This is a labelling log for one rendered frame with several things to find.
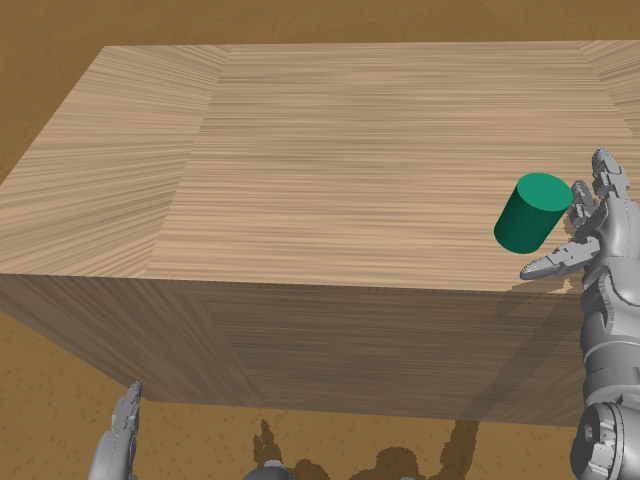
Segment left robot hand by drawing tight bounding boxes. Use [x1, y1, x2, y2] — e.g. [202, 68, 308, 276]
[88, 381, 142, 480]

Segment right robot hand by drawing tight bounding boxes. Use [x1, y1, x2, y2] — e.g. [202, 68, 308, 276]
[520, 148, 640, 280]

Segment right robot arm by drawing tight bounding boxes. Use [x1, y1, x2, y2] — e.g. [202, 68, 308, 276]
[570, 257, 640, 480]

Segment can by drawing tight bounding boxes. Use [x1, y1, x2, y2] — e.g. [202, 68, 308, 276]
[494, 173, 573, 254]

